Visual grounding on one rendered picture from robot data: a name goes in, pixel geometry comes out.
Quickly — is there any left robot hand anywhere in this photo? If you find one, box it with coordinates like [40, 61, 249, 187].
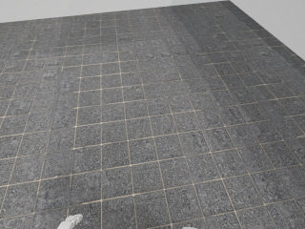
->
[57, 214, 83, 229]

